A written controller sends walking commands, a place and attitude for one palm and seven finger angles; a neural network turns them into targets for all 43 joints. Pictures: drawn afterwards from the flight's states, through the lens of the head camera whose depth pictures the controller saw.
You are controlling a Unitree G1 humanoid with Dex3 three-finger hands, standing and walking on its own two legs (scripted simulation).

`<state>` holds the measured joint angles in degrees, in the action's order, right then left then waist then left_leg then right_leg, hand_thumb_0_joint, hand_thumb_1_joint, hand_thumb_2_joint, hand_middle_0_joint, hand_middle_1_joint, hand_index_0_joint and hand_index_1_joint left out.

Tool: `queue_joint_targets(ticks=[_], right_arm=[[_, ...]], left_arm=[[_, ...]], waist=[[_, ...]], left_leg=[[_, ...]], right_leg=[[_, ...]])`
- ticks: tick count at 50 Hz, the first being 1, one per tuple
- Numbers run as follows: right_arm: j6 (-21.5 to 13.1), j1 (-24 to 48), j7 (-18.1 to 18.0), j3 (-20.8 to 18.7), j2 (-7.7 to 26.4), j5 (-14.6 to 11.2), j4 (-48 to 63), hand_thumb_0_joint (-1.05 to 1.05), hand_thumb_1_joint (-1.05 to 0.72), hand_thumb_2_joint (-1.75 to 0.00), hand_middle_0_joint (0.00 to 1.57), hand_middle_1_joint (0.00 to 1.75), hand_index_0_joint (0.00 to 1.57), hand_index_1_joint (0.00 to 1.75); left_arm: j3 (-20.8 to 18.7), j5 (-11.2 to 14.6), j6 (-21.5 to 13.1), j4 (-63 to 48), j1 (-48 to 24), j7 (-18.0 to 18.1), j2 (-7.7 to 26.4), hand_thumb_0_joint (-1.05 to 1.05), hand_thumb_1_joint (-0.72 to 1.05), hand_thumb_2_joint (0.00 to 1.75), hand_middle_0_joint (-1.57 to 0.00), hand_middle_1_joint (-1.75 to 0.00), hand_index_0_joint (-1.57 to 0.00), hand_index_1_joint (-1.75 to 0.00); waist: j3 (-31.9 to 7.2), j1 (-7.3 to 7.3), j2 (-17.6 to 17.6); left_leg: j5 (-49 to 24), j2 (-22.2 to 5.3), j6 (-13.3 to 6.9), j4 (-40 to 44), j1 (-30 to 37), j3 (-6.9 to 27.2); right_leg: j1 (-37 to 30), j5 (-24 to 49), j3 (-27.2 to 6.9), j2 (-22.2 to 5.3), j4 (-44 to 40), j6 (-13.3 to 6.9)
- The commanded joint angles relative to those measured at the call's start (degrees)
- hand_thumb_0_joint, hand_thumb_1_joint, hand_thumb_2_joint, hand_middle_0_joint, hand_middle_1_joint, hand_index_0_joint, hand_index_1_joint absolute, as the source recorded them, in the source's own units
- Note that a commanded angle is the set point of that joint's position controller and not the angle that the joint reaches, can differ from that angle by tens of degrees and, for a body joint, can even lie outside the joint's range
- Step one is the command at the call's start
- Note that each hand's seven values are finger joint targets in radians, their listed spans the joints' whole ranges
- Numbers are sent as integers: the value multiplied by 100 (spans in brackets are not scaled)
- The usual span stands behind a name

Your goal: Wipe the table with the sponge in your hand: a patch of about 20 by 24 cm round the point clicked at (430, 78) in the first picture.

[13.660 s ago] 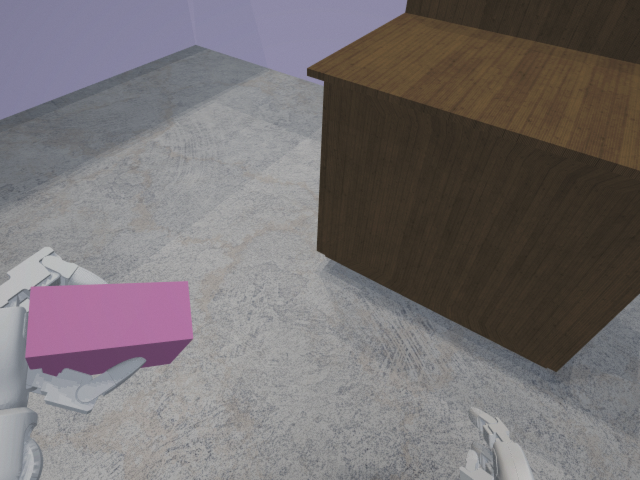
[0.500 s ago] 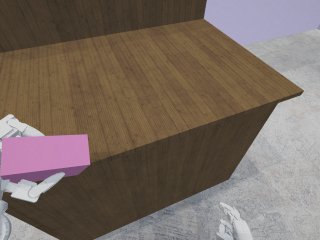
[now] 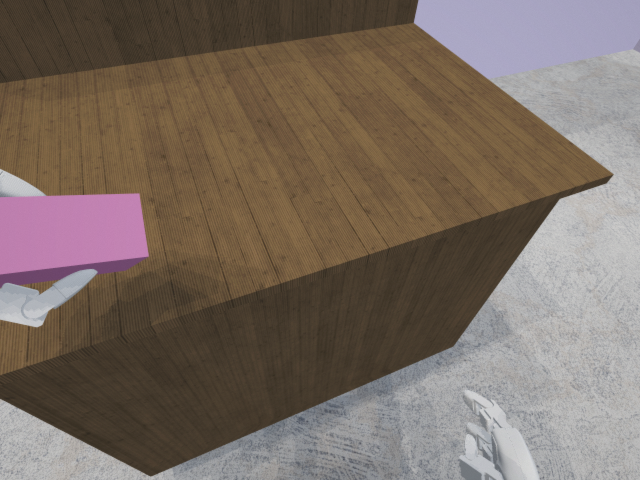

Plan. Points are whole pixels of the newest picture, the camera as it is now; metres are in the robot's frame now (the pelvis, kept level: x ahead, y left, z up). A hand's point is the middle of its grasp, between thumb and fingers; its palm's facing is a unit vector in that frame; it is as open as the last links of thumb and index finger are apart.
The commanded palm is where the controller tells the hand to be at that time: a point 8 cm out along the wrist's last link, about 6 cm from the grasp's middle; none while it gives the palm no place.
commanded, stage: come to a stop and stand still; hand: left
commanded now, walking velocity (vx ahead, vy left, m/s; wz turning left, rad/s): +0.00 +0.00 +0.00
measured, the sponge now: (83, 240) +0.27 +0.25 +0.20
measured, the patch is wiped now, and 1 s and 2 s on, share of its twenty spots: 0.00 0.00 0.00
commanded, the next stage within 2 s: look again from close up in 0.60 s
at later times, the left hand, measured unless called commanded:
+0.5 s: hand (15, 309) +0.22 +0.29 +0.17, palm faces +0.41 -0.84 -0.36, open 9.7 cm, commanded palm +0.16 +0.33 +0.18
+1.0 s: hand (29, 318) +0.21 +0.29 +0.16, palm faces +0.39 -0.85 -0.36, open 9.7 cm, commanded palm +0.15 +0.32 +0.18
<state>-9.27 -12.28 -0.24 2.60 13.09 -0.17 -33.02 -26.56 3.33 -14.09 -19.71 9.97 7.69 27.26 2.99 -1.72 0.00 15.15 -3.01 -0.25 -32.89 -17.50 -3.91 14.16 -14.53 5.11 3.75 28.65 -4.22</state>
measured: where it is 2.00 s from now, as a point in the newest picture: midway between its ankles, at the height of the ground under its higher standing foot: outside the picture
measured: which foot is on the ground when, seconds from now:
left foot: down 0.00-1.00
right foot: down 0.00-1.00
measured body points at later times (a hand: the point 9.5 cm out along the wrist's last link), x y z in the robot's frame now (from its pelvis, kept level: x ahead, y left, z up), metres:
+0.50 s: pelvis -0.01 +0.05 +0.01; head +0.01 +0.05 +0.46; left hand +0.19 +0.34 +0.19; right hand +0.19 -0.16 -0.06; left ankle +0.02 +0.11 -0.73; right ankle +0.01 -0.07 -0.73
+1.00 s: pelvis -0.01 +0.04 +0.01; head +0.01 +0.05 +0.46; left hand +0.19 +0.33 +0.18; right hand +0.17 -0.18 -0.07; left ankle +0.02 +0.11 -0.73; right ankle +0.01 -0.07 -0.73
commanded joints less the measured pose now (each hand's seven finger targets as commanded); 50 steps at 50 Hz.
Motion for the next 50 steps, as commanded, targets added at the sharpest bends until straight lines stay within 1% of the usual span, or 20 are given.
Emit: queue_joint_targets(ticks=[1,3,5,6,7,8,10,12,15,17,20,26,27,29,32,38,41,47,48,50], right_arm=[[-284,463,104,-393,730,22,967,0,-90,-90,20,30,20,30],[-190,638,7,-385,714,37,1013,0,-90,-90,20,30,20,30],[-136,779,-100,-324,686,82,1097,0,-90,-90,20,30,20,30],[-110,796,-150,-311,662,94,1104,0,-90,-90,20,30,20,30],[-59,829,-211,-295,699,116,1114,0,-90,-90,20,30,20,30],[-49,811,-244,-274,622,123,1112,0,-90,-90,20,30,20,30],[-73,772,-269,-260,610,128,1117,0,-90,-90,20,30,20,30],[-119,779,-280,-254,617,144,1084,0,-90,-90,20,30,20,30],[-156,705,-244,-288,639,118,1024,0,-90,-90,20,30,20,30],[-154,704,-216,-314,663,97,996,0,-90,-90,20,30,20,30],[-87,706,-183,-351,696,79,967,0,-90,-90,20,30,20,30],[-19,848,-238,-292,629,93,1008,0,-90,-90,20,30,20,30],[-10,888,-262,-283,628,107,1007,0,-90,-90,20,30,20,30],[-21,903,-276,-255,579,122,1055,0,-90,-90,20,30,20,30],[-39,906,-264,-261,597,132,1051,0,-90,-90,20,30,20,30],[-12,832,-220,-288,599,114,1023,0,-90,-90,20,30,20,30],[36,838,-222,-304,628,111,1001,0,-90,-90,20,30,20,30],[81,899,-280,-320,645,110,986,0,-90,-90,20,30,20,30],[73,886,-282,-312,623,105,995,0,-90,-90,20,30,20,30],[50,869,-291,-316,642,105,986,0,-90,-90,20,30,20,30]], left_arm=[[424,12,-60,-1620,1242,-129,-110,0,10,130,-120,-160,-120,-160],[105,10,16,-1590,1517,-87,132,0,10,130,-120,-160,-120,-160],[-236,-11,19,-1747,1314,-65,398,0,10,130,-120,-160,-120,-160],[-368,-13,8,-1784,1256,-45,479,0,10,130,-120,-160,-120,-160],[-603,9,-42,-2120,956,13,852,0,10,130,-120,-160,-120,-160],[-507,18,-28,-2005,1013,45,603,0,10,130,-120,-160,-120,-160],[-430,7,3,-2175,863,103,565,0,10,130,-120,-160,-120,-160],[-382,3,25,-2390,705,124,587,0,10,130,-120,-160,-120,-160],[-125,-20,83,-2013,929,106,258,0,10,130,-120,-160,-120,-160],[130,-14,141,-1745,1117,62,-53,0,10,130,-120,-160,-120,-160],[281,-54,229,-1557,1191,38,-174,0,10,130,-120,-160,-120,-160],[245,-124,232,-1829,602,111,15,0,10,130,-120,-160,-120,-160],[92,-128,225,-2054,450,144,235,0,10,130,-120,-160,-120,-160],[112,-122,223,-2068,427,169,191,0,10,130,-120,-160,-120,-160],[57,-104,228,-2255,498,197,250,0,10,130,-120,-160,-120,-160],[203,-41,258,-1942,1120,174,-36,0,10,130,-120,-160,-120,-160],[185,-27,267,-1804,1201,163,-21,0,10,130,-120,-160,-120,-160],[92,-27,252,-1948,1004,186,169,0,10,130,-120,-160,-120,-160],[114,-20,243,-1947,1003,186,135,0,10,130,-120,-160,-120,-160],[144,-16,218,-2097,949,199,133,0,10,130,-120,-160,-120,-160]], waist=[[-1045,44,-66],[-856,58,-122],[-630,73,-178],[-595,81,-107],[-665,95,230],[-704,79,478],[-835,33,1041],[-1068,8,1150],[-1147,43,681],[-1054,79,324],[-820,84,36],[-578,62,358],[-669,56,421],[-689,30,407],[-873,24,690],[-913,51,348],[-771,68,177],[-738,83,274],[-781,75,181],[-873,66,389]], left_leg=[[-859,-101,-96,373,757,276],[-959,-275,-112,746,804,381],[-698,-281,-91,985,641,442],[-603,-273,-87,1076,586,464],[-631,-271,-72,1194,645,498],[-589,-323,-77,1301,632,523],[-776,-358,-53,1382,725,505],[-1378,-347,10,1291,945,481],[-1818,-363,56,1120,1141,446],[-1668,-344,68,1131,1165,461],[-965,-354,86,1309,950,510],[327,-381,82,1800,699,696],[312,-366,79,1818,733,709],[299,-354,56,1775,717,656],[-134,-272,112,1666,827,601],[-573,-200,111,1382,837,511],[-286,-182,82,1404,699,536],[-240,-128,18,1337,663,538],[-292,-138,8,1307,696,548],[-434,-110,35,1322,754,563]], right_leg=[[-320,1537,-1058,-949,-710,358],[-199,1144,-786,-721,-665,346],[-74,763,-742,-646,-738,338],[-91,671,-730,-618,-752,328],[-124,635,-718,-593,-633,313],[-196,589,-637,-583,-558,308],[-341,702,-577,-551,-448,296],[-442,955,-465,-536,-331,305],[-431,1113,-453,-549,-471,327],[-366,1184,-486,-570,-560,342],[-261,946,-541,-565,-680,374],[-167,373,-600,-508,-706,365],[-232,402,-600,-500,-678,362],[-333,467,-601,-535,-729,346],[-494,691,-623,-539,-711,301],[-545,916,-657,-618,-865,283],[-438,721,-709,-617,-987,302],[-405,669,-795,-650,-1079,289],[-433,711,-788,-671,-1066,287],[-496,795,-748,-647,-997,286]])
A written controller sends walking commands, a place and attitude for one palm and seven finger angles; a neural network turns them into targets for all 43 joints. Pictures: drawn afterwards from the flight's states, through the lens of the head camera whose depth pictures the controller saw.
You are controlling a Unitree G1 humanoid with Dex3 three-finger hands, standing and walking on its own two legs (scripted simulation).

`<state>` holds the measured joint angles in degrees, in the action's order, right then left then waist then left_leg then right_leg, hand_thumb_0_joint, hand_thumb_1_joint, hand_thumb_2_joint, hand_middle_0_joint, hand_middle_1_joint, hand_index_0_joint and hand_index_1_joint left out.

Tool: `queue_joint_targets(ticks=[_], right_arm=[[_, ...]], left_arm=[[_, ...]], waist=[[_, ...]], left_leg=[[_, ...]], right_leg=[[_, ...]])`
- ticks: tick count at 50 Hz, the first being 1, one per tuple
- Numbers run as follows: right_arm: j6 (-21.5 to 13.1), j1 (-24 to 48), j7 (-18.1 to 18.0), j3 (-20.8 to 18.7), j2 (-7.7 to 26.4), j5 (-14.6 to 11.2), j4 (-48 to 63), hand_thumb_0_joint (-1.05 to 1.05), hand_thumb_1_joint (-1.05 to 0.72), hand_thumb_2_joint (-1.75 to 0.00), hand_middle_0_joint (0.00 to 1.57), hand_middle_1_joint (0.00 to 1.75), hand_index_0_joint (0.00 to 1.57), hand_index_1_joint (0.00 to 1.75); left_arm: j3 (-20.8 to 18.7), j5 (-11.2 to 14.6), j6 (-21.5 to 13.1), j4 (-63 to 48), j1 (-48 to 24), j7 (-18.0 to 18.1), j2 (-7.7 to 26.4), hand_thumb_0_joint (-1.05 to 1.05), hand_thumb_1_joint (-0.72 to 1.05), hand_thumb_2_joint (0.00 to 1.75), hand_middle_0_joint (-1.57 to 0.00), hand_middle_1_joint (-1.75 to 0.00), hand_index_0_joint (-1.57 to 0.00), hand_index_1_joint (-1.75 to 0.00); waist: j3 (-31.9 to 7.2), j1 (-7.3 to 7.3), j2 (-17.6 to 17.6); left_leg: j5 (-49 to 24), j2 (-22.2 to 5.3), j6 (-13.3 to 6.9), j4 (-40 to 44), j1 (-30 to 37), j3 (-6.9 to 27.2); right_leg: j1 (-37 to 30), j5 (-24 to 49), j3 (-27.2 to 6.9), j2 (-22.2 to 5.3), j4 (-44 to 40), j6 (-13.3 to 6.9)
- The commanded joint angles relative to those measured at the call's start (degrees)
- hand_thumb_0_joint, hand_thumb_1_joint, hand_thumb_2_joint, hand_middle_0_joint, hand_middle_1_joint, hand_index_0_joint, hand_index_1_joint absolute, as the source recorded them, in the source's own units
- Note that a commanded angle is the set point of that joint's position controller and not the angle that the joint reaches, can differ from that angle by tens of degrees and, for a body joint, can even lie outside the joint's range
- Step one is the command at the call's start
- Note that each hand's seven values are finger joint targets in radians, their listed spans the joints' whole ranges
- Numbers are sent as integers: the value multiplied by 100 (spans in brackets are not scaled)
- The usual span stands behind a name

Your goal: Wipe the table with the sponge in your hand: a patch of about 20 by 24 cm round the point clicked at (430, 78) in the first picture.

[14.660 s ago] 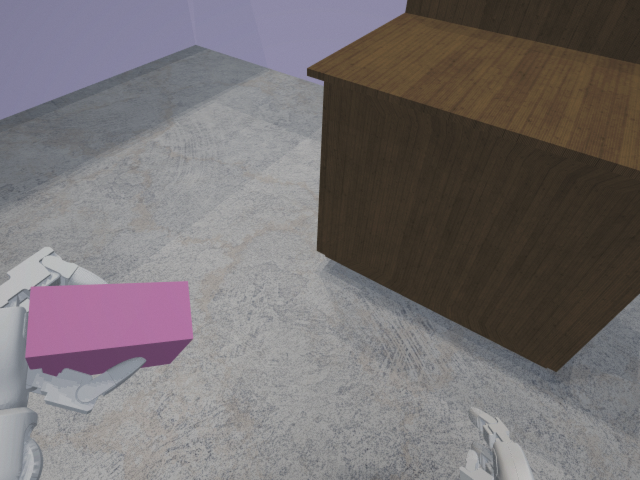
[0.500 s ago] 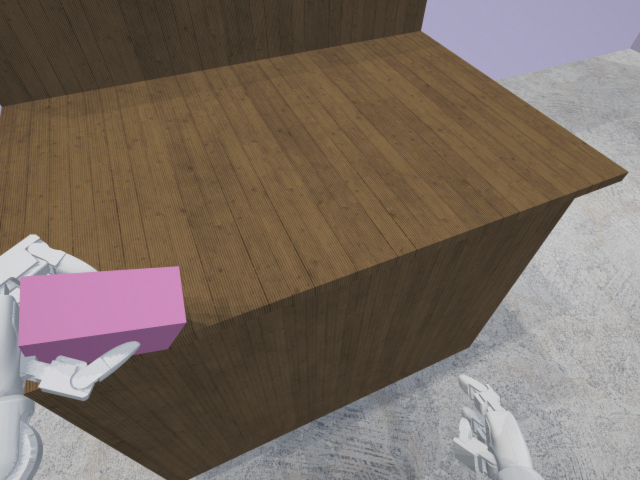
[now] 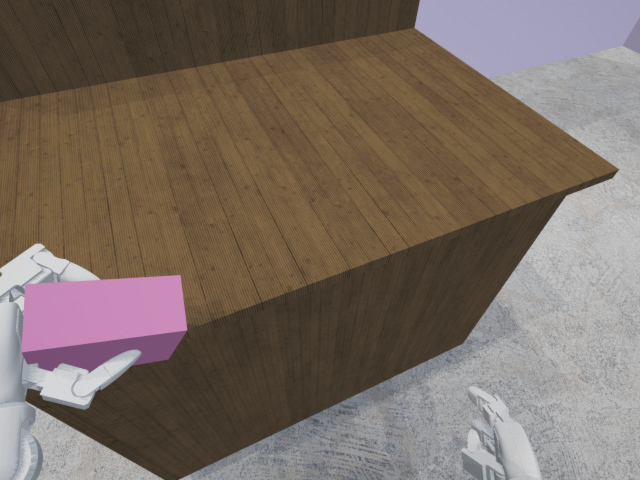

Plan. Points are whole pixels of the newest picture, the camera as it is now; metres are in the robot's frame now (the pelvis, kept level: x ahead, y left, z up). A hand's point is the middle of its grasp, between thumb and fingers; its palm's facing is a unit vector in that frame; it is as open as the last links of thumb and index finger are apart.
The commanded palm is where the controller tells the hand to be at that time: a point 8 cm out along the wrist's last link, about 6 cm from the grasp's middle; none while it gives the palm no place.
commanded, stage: turn the palm down, sponge in hand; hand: left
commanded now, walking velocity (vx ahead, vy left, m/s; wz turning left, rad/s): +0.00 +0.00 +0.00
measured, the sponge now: (131, 325) +0.23 +0.21 +0.13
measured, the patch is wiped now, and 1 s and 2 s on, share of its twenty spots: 0.00 0.00 0.00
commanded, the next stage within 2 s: none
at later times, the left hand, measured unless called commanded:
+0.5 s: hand (40, 335) +0.19 +0.24 +0.19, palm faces +0.55 -0.59 -0.59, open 9.7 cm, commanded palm +0.16 +0.27 +0.21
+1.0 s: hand (67, 277) +0.24 +0.24 +0.20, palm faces +0.37 -0.39 -0.84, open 9.7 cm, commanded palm +0.19 +0.25 +0.25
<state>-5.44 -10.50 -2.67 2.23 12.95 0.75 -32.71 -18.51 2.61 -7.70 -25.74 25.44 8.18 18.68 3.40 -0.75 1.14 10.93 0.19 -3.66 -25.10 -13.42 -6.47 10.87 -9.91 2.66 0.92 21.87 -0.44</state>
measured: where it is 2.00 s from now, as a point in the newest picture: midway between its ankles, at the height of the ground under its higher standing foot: outside the picture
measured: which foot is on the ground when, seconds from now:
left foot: down 0.00-1.00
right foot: down 0.00-1.00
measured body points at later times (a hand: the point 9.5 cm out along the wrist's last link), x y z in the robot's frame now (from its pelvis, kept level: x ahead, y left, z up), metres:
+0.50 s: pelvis +0.00 -0.05 +0.00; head -0.02 -0.07 +0.45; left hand +0.16 +0.27 +0.22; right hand +0.24 -0.23 -0.08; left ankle +0.03 +0.07 -0.74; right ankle +0.02 -0.12 -0.74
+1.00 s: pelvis +0.02 -0.05 -0.01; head +0.00 -0.10 +0.44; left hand +0.21 +0.26 +0.24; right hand +0.23 -0.30 -0.09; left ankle +0.03 +0.08 -0.74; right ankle +0.02 -0.12 -0.74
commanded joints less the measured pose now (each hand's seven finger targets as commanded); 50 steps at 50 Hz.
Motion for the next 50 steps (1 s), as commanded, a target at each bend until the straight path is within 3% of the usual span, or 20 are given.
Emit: queue_joint_targets(ticks=[1,2,3,4,5,6,7,9,11,13,17,19,23,29,34,37,39,42,46,50], right_arm=[[-340,709,-54,-274,648,20,971,0,-90,-90,20,30,20,30],[-350,-370,-379,514,879,-464,1541,0,-90,-90,20,30,20,30],[-493,-35,-260,-287,342,354,646,0,-90,-90,20,30,20,30],[-552,384,66,-180,430,229,655,0,-90,-90,20,30,20,30],[-510,285,131,-376,877,229,598,0,-90,-90,20,30,20,30],[-540,442,88,-364,816,102,514,0,-90,-90,20,30,20,30],[-558,758,102,-278,767,-60,485,0,-90,-90,20,30,20,30],[-481,959,173,-189,849,-188,441,0,-90,-90,20,30,20,30],[-311,1116,223,-151,900,-187,657,0,-90,-90,20,30,20,30],[-147,1353,240,-117,842,-85,953,0,-90,-90,20,30,20,30],[-76,1464,32,-90,668,-80,839,0,-90,-90,20,30,20,30],[-133,1259,-50,-128,533,-60,589,0,-90,-90,20,30,20,30],[-123,1149,-138,-126,633,-48,328,0,-90,-90,20,30,20,30],[-68,1585,-474,-62,777,-232,376,0,-90,-90,20,30,20,30],[-210,1701,-467,-96,718,-208,353,0,-90,-90,20,30,20,30],[-159,1626,-360,-151,742,-215,438,0,-90,-90,20,30,20,30],[-1,1497,-271,-144,646,-206,476,0,-90,-90,20,30,20,30],[115,1570,-230,-160,804,-298,562,0,-90,-90,20,30,20,30],[156,1497,-342,-208,957,-347,575,0,-90,-90,20,30,20,30],[28,1632,-448,-177,958,-367,642,0,-90,-90,20,30,20,30]], left_arm=[[-663,53,-424,-1534,-595,158,1008,0,10,130,-120,-160,-120,-160],[-2662,-355,-1663,-3555,-6407,208,6122,0,10,130,-120,-160,-120,-160],[-1866,-1001,-306,334,-3832,-107,2901,0,10,130,-120,-160,-120,-160],[-626,-554,46,215,-2698,-152,1531,0,10,130,-120,-160,-120,-160],[-803,-319,132,-809,-2700,-51,1664,0,10,130,-120,-160,-120,-160],[-495,-34,524,-376,-2221,-208,1178,0,10,130,-120,-160,-120,-160],[11,264,892,-213,-1734,-358,498,0,10,130,-120,-160,-120,-160],[308,21,1558,-641,-1245,-492,697,0,10,130,-120,-160,-120,-160],[228,-626,2071,-1047,-1009,-499,1277,0,10,130,-120,-160,-120,-160],[-107,-1179,2288,-1973,-1332,-386,1845,0,10,130,-120,-160,-120,-160],[-1333,-948,1672,-2371,-1416,101,2589,0,10,130,-120,-160,-120,-160],[-1023,-825,1325,-1802,-1436,326,1974,0,10,130,-120,-160,-120,-160],[-638,-1173,1428,-1130,-2325,409,2114,0,10,130,-120,-160,-120,-160],[239,-1474,2563,-446,-3104,-603,2359,0,10,130,-120,-160,-120,-160],[-476,-1769,2201,-548,-3052,-757,2949,0,10,130,-120,-160,-120,-160],[-1345,-1810,2028,-931,-2393,-555,3651,0,10,130,-120,-160,-120,-160],[-1314,-1836,2193,-1051,-1872,-378,3314,0,10,130,-120,-160,-120,-160],[-1317,-1847,2585,-1081,-1591,-304,3330,0,10,130,-120,-160,-120,-160],[-882,-1996,3151,-904,-1590,-498,3166,0,10,130,-120,-160,-120,-160],[-558,-2280,3243,-1214,-2174,-674,3227,0,10,130,-120,-160,-120,-160]], waist=[[-924,-34,339],[-594,332,1223],[-2439,-568,1170],[-1669,-99,458],[-2333,-116,549],[-2261,-434,919],[-1848,-433,1038],[-803,-534,1026],[-333,-494,611],[-509,-480,281],[-1108,-543,-475],[-922,-498,-255],[-724,-273,1031],[-374,-206,191],[-740,-470,-533],[-1288,-728,-39],[-1419,-768,287],[-1201,-676,656],[-875,-535,-72],[-1037,-524,-94]], left_leg=[[-56,-425,363,528,383,805],[1415,-333,52,380,-1368,1098],[-1360,-229,483,342,929,833],[-2137,-333,913,507,1075,974],[-2212,-471,860,423,1744,996],[-1879,-439,891,538,1833,1056],[-1506,-460,891,584,1724,1014],[-631,-361,637,774,884,816],[-540,-324,453,890,336,774],[-730,-257,338,731,249,683],[-312,-179,273,462,528,633],[-271,-140,312,356,570,591],[73,30,287,218,599,533],[221,48,231,90,481,491],[-155,29,315,-197,237,667],[-590,77,359,-307,170,669],[-933,92,375,-305,118,649],[-1004,136,366,-258,182,573],[-920,123,268,-230,97,549],[-885,142,214,-153,315,527]], right_leg=[[-170,391,-516,-367,-329,-92],[-801,-563,-451,-85,453,409],[-779,81,-212,15,574,-238],[-115,173,255,269,218,-264],[-14,320,181,226,327,-193],[5,140,88,127,312,-178],[14,113,77,87,248,-206],[-162,254,222,-14,64,-219],[-291,167,255,26,62,-229],[-414,132,184,82,133,-234],[-245,-487,53,150,-63,-107],[-69,-487,9,158,-132,-117],[92,-678,-252,-43,-335,-120],[-208,-1313,-938,-331,-784,2],[-612,-480,-1333,-568,-621,173],[-1060,780,-1480,-624,-251,165],[-1275,1885,-1312,-603,114,145],[-1077,1952,-1179,-438,188,117],[-863,1949,-915,-351,225,277],[-666,1351,-782,-232,204,222]])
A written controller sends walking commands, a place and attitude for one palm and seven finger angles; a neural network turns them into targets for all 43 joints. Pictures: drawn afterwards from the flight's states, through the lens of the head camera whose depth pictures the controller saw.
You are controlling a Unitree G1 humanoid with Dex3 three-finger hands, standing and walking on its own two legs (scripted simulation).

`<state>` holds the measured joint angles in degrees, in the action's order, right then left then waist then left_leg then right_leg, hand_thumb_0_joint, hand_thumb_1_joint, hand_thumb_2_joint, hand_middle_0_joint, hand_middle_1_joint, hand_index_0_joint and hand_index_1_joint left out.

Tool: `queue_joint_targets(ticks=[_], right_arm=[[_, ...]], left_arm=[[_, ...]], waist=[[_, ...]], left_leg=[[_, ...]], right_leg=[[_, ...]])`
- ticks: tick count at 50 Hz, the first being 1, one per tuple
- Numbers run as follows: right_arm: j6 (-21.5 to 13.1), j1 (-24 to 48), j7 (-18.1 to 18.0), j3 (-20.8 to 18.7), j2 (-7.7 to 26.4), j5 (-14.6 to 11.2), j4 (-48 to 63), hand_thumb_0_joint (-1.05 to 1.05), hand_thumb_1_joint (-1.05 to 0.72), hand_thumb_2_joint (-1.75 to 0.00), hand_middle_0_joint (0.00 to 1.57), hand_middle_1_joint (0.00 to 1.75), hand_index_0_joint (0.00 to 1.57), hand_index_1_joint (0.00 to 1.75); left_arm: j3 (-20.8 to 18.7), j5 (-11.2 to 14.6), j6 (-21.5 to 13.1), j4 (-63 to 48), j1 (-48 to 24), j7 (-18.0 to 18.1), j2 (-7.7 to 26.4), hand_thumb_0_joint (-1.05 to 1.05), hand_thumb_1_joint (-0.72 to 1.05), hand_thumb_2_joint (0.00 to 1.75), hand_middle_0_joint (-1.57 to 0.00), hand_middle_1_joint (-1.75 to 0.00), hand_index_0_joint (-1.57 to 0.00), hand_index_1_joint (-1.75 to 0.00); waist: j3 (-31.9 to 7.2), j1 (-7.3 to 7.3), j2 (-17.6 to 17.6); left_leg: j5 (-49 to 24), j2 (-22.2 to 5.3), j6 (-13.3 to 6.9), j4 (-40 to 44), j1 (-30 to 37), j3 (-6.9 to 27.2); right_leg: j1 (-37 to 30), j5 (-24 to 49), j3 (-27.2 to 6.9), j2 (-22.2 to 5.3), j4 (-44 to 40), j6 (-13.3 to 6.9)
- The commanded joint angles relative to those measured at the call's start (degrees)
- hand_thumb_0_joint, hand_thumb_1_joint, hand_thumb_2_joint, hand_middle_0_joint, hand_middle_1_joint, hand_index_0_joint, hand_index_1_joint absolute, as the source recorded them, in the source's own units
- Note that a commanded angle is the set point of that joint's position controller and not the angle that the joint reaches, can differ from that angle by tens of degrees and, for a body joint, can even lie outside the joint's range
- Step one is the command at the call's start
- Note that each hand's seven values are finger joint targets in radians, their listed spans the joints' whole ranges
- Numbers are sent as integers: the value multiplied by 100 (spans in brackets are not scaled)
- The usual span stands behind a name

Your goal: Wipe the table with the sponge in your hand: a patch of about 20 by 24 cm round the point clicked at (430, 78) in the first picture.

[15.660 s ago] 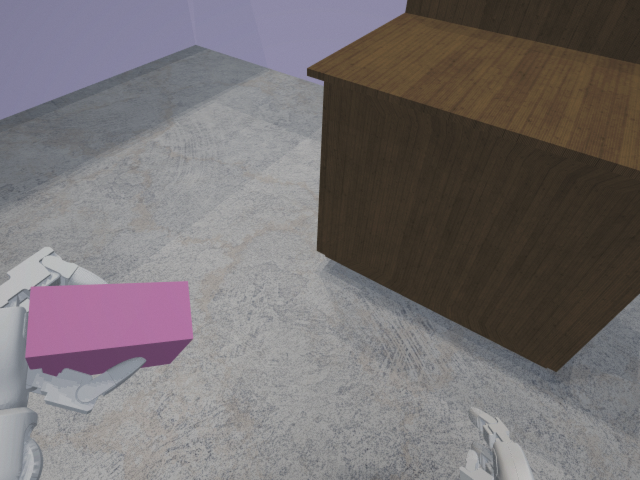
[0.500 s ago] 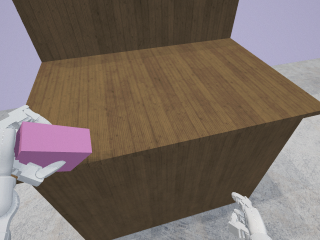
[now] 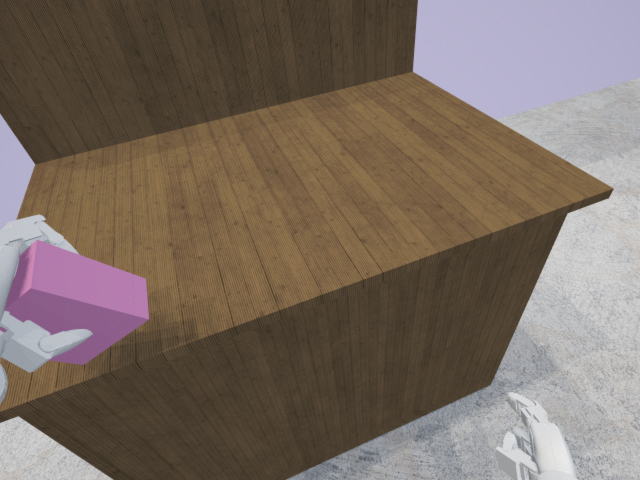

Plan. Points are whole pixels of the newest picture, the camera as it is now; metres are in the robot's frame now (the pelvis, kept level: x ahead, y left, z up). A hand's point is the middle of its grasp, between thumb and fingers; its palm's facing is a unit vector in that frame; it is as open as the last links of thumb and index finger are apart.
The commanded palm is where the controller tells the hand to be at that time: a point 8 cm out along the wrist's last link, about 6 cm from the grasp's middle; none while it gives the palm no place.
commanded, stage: turn the palm down, sponge in hand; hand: left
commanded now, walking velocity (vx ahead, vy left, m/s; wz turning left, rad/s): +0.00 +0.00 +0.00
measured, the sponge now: (81, 313) +0.22 +0.29 +0.16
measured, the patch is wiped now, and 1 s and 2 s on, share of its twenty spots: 0.00 0.00 0.00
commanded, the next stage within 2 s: move the sponge above the wiping area in 1.24 s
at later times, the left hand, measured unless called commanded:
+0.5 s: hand (9, 276) +0.21 +0.32 +0.23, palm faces +0.36 -0.23 -0.90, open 9.7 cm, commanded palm +0.15 +0.32 +0.30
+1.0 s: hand (31, 272) +0.21 +0.30 +0.23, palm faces +0.37 -0.14 -0.92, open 9.7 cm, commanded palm +0.15 +0.30 +0.31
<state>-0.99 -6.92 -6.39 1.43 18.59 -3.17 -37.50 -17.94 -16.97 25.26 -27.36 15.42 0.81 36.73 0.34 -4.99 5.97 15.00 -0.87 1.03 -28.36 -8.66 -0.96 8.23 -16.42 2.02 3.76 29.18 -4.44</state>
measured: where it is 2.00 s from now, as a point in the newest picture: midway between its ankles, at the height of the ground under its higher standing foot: outside the picture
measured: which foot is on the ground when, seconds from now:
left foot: down 0.00-1.00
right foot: down 0.00-1.00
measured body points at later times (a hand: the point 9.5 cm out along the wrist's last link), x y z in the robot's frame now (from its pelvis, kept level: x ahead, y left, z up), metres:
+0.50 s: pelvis -0.03 +0.03 +0.01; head -0.07 -0.02 +0.45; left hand +0.19 +0.33 +0.28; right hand +0.24 -0.13 -0.05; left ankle +0.01 +0.13 -0.74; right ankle +0.00 -0.06 -0.74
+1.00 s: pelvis -0.04 +0.02 +0.01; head -0.08 -0.03 +0.45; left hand +0.19 +0.30 +0.28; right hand +0.22 -0.16 -0.06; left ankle +0.01 +0.13 -0.74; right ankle +0.00 -0.06 -0.74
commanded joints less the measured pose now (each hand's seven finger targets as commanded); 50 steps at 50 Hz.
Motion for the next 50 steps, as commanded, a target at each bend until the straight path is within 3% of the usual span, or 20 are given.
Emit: queue_joint_targets(ticks=[1,4,6,7,8,12,15,17,20,23,24,27,28,32,35,38,39,44,47,50], right_arm=[[-445,1309,-98,-87,388,35,1113,0,-90,-90,20,30,20,30],[-541,1411,-147,-56,305,80,1107,0,-90,-90,20,30,20,30],[-515,1445,-159,-41,345,107,1050,0,-90,-90,20,30,20,30],[-532,1701,-127,14,330,68,1097,0,-90,-90,20,30,20,30],[-501,1686,-104,79,240,109,1068,0,-90,-90,20,30,20,30],[-359,2018,-54,122,297,43,974,0,-90,-90,20,30,20,30],[-237,1967,-31,174,276,23,905,0,-90,-90,20,30,20,30],[-220,2237,15,259,195,-51,1018,0,-90,-90,20,30,20,30],[-136,2145,7,270,196,-26,974,0,-90,-90,20,30,20,30],[-139,2310,62,353,118,-10,1073,0,-90,-90,20,30,20,30],[-67,2270,39,320,104,7,1008,0,-90,-90,20,30,20,30],[5,2439,78,349,126,-4,1089,0,-90,-90,20,30,20,30],[-4,2431,110,386,65,17,1075,0,-90,-90,20,30,20,30],[93,2486,147,348,84,-23,1055,0,-90,-90,20,30,20,30],[182,2336,192,345,84,-34,970,0,-90,-90,20,30,20,30],[149,2387,252,374,63,-77,1109,0,-90,-90,20,30,20,30],[182,2339,235,350,47,-83,1048,0,-90,-90,20,30,20,30],[108,2436,229,312,56,-41,1081,0,-90,-90,20,30,20,30],[62,2543,219,272,104,1,1105,0,-90,-90,20,30,20,30],[69,2487,221,255,74,19,990,0,-90,-90,20,30,20,30]], left_arm=[[-545,-438,-86,-1094,-1337,39,1438,0,10,130,-120,-160,-120,-160],[-339,-815,-134,-1291,-1788,93,1399,0,10,130,-120,-160,-120,-160],[-403,-1054,-74,-1214,-1944,135,1564,0,10,130,-120,-160,-120,-160],[-486,-1146,8,-1346,-2200,142,1745,0,10,130,-120,-160,-120,-160],[-284,-1300,100,-1285,-2501,164,1562,0,10,130,-120,-160,-120,-160],[-199,-1549,687,-684,-2720,38,1660,0,10,130,-120,-160,-120,-160],[272,-1661,930,-348,-2869,-163,1301,0,10,130,-120,-160,-120,-160],[429,-1815,1050,-489,-3253,-350,1271,0,10,130,-120,-160,-120,-160],[893,-2066,1089,-419,-3593,-504,1034,0,10,130,-120,-160,-120,-160],[963,-2441,1098,-657,-4248,-576,1152,0,10,130,-120,-160,-120,-160],[926,-2445,1113,-477,-4082,-571,1187,0,10,130,-120,-160,-120,-160],[661,-2725,1133,-695,-4537,-541,1578,0,10,130,-120,-160,-120,-160],[851,-2801,1135,-600,-4682,-537,1396,0,10,130,-120,-160,-120,-160],[685,-2848,1164,-441,-4665,-487,1534,0,10,130,-120,-160,-120,-160],[978,-2773,1198,73,-4155,-520,1102,0,10,130,-120,-160,-120,-160],[1159,-2839,1220,-18,-4209,-546,906,0,10,130,-120,-160,-120,-160],[1192,-2792,1198,85,-4020,-527,840,0,10,130,-120,-160,-120,-160],[1014,-2921,1091,-302,-4251,-366,1096,0,10,130,-120,-160,-120,-160],[638,-3025,1016,-709,-4526,-276,1553,0,10,130,-120,-160,-120,-160],[723,-2948,1012,-397,-4320,-223,1377,0,10,130,-120,-160,-120,-160]], waist=[[-731,-97,-571],[-911,-141,-279],[-948,-187,-265],[-1003,-250,16],[-1056,-282,64],[-946,-366,169],[-691,-269,-291],[-798,-277,-215],[-675,-194,-229],[-1038,-293,-38],[-919,-295,-2],[-1126,-372,182],[-1168,-389,154],[-1074,-418,268],[-699,-347,-203],[-868,-365,-219],[-657,-309,-304],[-955,-354,-133],[-1220,-459,97],[-1058,-429,-71]], left_leg=[[-1330,264,-277,197,-109,-19],[-1450,281,-310,298,148,-16],[-1445,300,-293,397,137,26],[-1396,292,-249,428,177,86],[-1460,291,-241,494,124,80],[-1303,240,-161,707,54,135],[-1143,207,-189,893,26,121],[-1042,176,-195,932,103,138],[-731,174,-217,1129,148,170],[-748,183,-234,1139,207,203],[-702,187,-240,1179,213,186],[-536,157,-225,1211,151,268],[-661,195,-224,1184,133,222],[-556,176,-206,1202,123,249],[-669,174,-191,1211,28,194],[-613,192,-215,1134,27,123],[-536,181,-225,1180,47,138],[-570,257,-256,1067,134,115],[-721,279,-253,978,207,179],[-934,318,-239,941,180,148]], right_leg=[[-343,1874,-692,-464,-547,581],[-230,1398,-551,-329,-574,423],[-260,1294,-516,-295,-604,372],[-298,1145,-611,-275,-615,296],[-350,1097,-480,-295,-562,279],[-464,915,-530,-243,-675,199],[-372,734,-331,-223,-829,279],[-318,564,-371,-184,-863,241],[-241,240,-240,-190,-956,269],[-397,195,-298,-171,-831,186],[-395,133,-321,-163,-886,196],[-527,55,-471,-121,-845,136],[-551,63,-413,-161,-801,126],[-519,29,-576,-143,-908,96],[-400,56,-425,-201,-1018,158],[-422,3,-435,-239,-972,161],[-333,-79,-417,-213,-1036,186],[-438,-210,-597,-241,-1045,165],[-554,-66,-827,-227,-999,96],[-552,109,-814,-268,-1053,113]])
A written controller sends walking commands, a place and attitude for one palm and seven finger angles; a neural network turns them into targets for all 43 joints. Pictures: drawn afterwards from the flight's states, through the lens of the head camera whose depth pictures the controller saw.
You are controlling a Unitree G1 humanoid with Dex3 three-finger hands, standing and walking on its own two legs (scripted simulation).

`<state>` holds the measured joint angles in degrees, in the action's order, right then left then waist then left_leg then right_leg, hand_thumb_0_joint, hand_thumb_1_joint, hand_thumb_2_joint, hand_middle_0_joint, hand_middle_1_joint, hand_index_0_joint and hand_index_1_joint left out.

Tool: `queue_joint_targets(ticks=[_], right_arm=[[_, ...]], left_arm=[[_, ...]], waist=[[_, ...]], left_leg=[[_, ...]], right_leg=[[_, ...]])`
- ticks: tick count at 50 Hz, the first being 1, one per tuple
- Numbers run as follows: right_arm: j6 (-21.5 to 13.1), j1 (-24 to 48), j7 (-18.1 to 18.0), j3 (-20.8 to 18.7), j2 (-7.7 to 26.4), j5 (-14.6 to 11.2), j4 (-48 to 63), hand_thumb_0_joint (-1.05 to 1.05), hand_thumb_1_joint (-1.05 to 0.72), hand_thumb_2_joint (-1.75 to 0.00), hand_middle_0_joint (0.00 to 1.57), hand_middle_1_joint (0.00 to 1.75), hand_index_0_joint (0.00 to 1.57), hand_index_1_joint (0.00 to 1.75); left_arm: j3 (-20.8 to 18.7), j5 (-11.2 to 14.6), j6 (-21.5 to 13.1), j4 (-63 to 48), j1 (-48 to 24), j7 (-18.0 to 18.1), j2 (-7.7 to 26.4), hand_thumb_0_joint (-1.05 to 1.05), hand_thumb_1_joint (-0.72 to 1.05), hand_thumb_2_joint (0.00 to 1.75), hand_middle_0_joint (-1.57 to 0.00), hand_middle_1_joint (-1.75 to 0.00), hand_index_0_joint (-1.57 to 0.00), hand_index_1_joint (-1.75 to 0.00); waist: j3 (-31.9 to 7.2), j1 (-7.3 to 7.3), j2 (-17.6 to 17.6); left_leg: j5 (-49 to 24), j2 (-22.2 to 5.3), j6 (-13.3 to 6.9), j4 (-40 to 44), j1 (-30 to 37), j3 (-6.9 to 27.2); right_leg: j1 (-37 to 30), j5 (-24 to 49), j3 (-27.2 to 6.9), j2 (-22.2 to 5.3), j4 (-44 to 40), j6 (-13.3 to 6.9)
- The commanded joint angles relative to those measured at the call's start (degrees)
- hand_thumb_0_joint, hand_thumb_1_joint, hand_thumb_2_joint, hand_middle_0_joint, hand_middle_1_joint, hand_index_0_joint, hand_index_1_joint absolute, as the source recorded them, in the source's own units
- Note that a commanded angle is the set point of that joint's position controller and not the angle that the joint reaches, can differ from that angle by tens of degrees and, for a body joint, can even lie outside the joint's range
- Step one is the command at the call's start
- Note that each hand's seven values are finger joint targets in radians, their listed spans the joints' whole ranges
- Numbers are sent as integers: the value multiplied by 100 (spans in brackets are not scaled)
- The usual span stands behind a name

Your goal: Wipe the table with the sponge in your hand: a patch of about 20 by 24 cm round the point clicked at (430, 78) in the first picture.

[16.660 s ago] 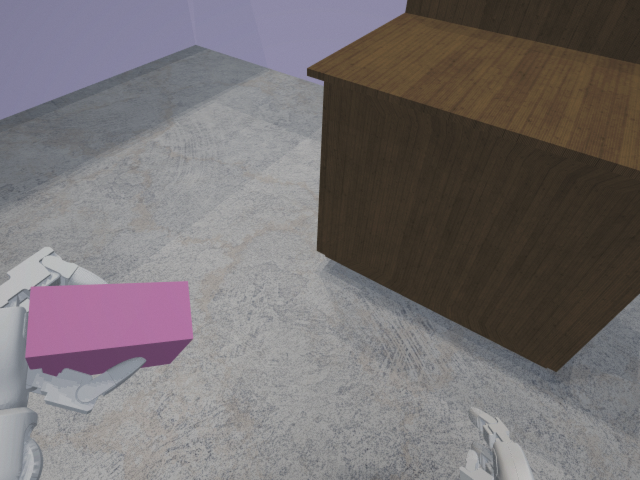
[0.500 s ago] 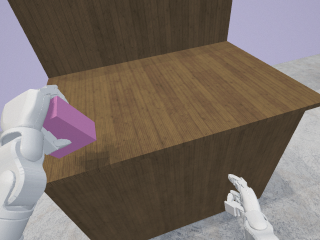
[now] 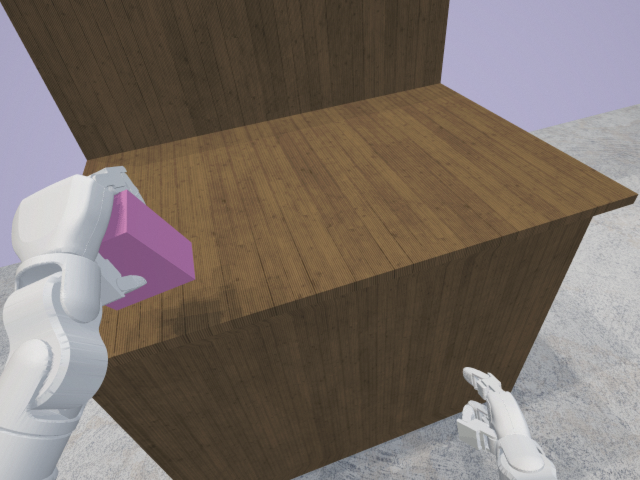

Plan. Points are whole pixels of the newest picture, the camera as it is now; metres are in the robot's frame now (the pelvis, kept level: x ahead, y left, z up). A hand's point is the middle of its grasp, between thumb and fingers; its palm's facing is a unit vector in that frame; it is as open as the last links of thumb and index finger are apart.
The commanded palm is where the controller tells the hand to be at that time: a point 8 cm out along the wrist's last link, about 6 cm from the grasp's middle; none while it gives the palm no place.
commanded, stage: turn the palm down, sponge in hand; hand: left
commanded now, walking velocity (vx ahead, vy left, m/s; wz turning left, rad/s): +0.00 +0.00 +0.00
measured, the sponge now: (133, 262) +0.26 +0.28 +0.18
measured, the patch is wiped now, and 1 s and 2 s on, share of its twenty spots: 0.00 0.00 0.00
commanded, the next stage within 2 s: move the sponge above the wiping area in 0.24 s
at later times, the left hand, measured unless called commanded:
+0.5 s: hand (112, 231) +0.26 +0.28 +0.23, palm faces +0.37 -0.10 -0.92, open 9.7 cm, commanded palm +0.20 +0.27 +0.30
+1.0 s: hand (116, 234) +0.27 +0.29 +0.22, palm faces +0.33 -0.11 -0.94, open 9.7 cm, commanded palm +0.22 +0.28 +0.28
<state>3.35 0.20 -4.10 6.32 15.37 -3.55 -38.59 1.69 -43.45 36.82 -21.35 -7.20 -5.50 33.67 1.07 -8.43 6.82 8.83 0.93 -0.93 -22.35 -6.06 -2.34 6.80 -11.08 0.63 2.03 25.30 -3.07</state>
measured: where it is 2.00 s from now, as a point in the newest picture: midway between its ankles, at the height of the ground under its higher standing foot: outside the picture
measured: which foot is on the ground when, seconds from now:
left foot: down 0.00-1.00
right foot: down 0.00-1.00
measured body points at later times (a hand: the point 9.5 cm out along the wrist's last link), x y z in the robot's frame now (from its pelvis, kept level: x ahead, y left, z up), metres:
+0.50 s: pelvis +0.01 -0.01 +0.00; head -0.03 -0.06 +0.45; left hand +0.24 +0.28 +0.28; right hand +0.29 -0.18 -0.06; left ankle +0.05 +0.11 -0.74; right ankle +0.04 -0.08 -0.74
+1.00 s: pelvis +0.02 +0.00 +0.00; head -0.02 -0.05 +0.45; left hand +0.25 +0.29 +0.27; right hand +0.29 -0.17 -0.06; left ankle +0.05 +0.11 -0.74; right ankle +0.04 -0.08 -0.74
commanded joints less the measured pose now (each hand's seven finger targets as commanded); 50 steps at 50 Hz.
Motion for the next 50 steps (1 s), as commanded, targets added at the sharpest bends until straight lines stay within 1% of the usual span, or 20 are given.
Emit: queue_joint_targets(ticks=[1,9,12,13,17,19,22,24,27,28,30,32,34,37,38,42,44,47,49,50], right_arm=[[-339,1746,-18,-252,415,55,1076,0,-90,-90,20,30,20,30],[-340,1666,14,-236,390,-25,1064,0,-90,-90,20,30,20,30],[-383,1764,0,-239,425,-28,1179,0,-90,-90,20,30,20,30],[-427,1800,21,-222,398,0,1209,0,-90,-90,20,30,20,30],[-387,1837,-15,-245,431,38,1193,0,-90,-90,20,30,20,30],[-354,1764,-27,-236,370,50,1081,0,-90,-90,20,30,20,30],[-308,1786,-15,-253,442,39,1100,0,-90,-90,20,30,20,30],[-297,1761,3,-223,355,3,1075,0,-90,-90,20,30,20,30],[-312,1759,12,-231,416,-36,1153,0,-90,-90,20,30,20,30],[-358,1762,23,-197,387,-24,1177,0,-90,-90,20,30,20,30],[-314,1631,-13,-226,434,-16,1076,0,-90,-90,20,30,20,30],[-355,1672,-29,-217,459,-19,1135,0,-90,-90,20,30,20,30],[-360,1686,-34,-219,403,9,1097,0,-90,-90,20,30,20,30],[-349,1782,-5,-241,458,38,1165,0,-90,-90,20,30,20,30],[-389,1833,15,-198,375,43,1218,0,-90,-90,20,30,20,30],[-304,1749,32,-236,422,18,1127,0,-90,-90,20,30,20,30],[-290,1688,45,-205,346,6,1076,0,-90,-90,20,30,20,30],[-281,1691,32,-219,418,-23,1145,0,-90,-90,20,30,20,30],[-278,1620,27,-192,380,-23,1084,0,-90,-90,20,30,20,30],[-256,1571,14,-221,449,-11,1048,0,-90,-90,20,30,20,30]], left_arm=[[-1252,-296,-120,-861,-2017,400,1682,0,10,130,-120,-160,-120,-160],[-839,-159,5,-410,-1627,261,1166,0,10,130,-120,-160,-120,-160],[-943,-227,-6,-766,-1889,243,1397,0,10,130,-120,-160,-120,-160],[-875,-282,-6,-889,-2056,260,1358,0,10,130,-120,-160,-120,-160],[-1243,-366,9,-1143,-2180,295,1824,0,10,130,-120,-160,-120,-160],[-1076,-377,57,-706,-2077,306,1584,0,10,130,-120,-160,-120,-160],[-1353,-449,81,-739,-2017,292,1913,0,10,130,-120,-160,-120,-160],[-906,-350,104,-591,-1911,240,1373,0,10,130,-120,-160,-120,-160],[-923,-364,133,-644,-1797,175,1413,0,10,130,-120,-160,-120,-160],[-665,-387,148,-625,-1954,143,1174,0,10,130,-120,-160,-120,-160],[-624,-347,154,-327,-1791,131,1138,0,10,130,-120,-160,-120,-160],[-790,-466,145,-451,-2061,132,1430,0,10,130,-120,-160,-120,-160],[-691,-501,115,-427,-2083,142,1305,0,10,130,-120,-160,-120,-160],[-1101,-630,78,-974,-2199,168,1821,0,10,130,-120,-160,-120,-160],[-831,-631,83,-1013,-2295,157,1507,0,10,130,-120,-160,-120,-160],[-1130,-587,111,-866,-1916,172,1710,0,10,130,-120,-160,-120,-160],[-664,-512,144,-560,-1832,150,1145,0,10,130,-120,-160,-120,-160],[-716,-542,168,-551,-1880,129,1260,0,10,130,-120,-160,-120,-160],[-363,-526,180,-241,-1971,120,895,0,10,130,-120,-160,-120,-160],[-475,-570,158,-148,-1982,131,1041,0,10,130,-120,-160,-120,-160]], waist=[[-1103,-85,-242],[-769,28,-533],[-909,9,-387],[-1214,-61,-295],[-1280,-91,-166],[-1147,-47,-330],[-1197,-108,-152],[-1014,-25,-201],[-1073,-25,-198],[-1095,-20,-313],[-850,69,-492],[-1015,39,-412],[-1162,11,-419],[-1611,-118,-22],[-1713,-128,-158],[-1388,-112,-65],[-1084,-22,-289],[-1003,-22,-279],[-918,48,-416],[-914,61,-543]], left_leg=[[-344,146,-48,309,-77,256],[-313,116,-80,260,-88,177],[-204,127,-77,201,-24,187],[-373,150,-82,170,-42,172],[-503,155,-71,142,38,220],[-613,168,-78,168,-9,185],[-643,148,-57,171,17,221],[-716,146,-76,228,20,199],[-646,109,-76,263,67,233],[-760,131,-94,233,18,205],[-577,115,-93,298,-10,212],[-460,104,-83,270,44,233],[-659,144,-108,268,56,211],[-896,146,-84,234,169,266],[-1059,182,-96,198,120,237],[-999,107,-67,271,148,299],[-973,106,-77,333,52,266],[-685,73,-75,360,96,296],[-648,77,-84,421,27,264],[-556,74,-70,438,6,281]], right_leg=[[-386,-379,-700,-101,-679,-10],[-184,-361,-639,-146,-819,79],[-121,-560,-771,-156,-852,64],[-365,-387,-711,-202,-714,40],[-404,-196,-910,-157,-700,0],[-421,-76,-788,-141,-682,22],[-419,24,-918,-123,-677,-27],[-371,142,-674,-108,-671,16],[-337,130,-692,-87,-677,5],[-388,242,-566,-124,-613,18],[-280,108,-540,-115,-743,73],[-244,-123,-667,-103,-746,33],[-416,77,-575,-105,-652,33],[-657,389,-737,-72,-509,-43],[-765,530,-591,-105,-402,-33],[-549,473,-668,-30,-509,-67],[-449,422,-459,-38,-549,-18],[-268,126,-544,-22,-649,-30],[-288,55,-352,-45,-651,4],[-269,-15,-381,-44,-699,16]])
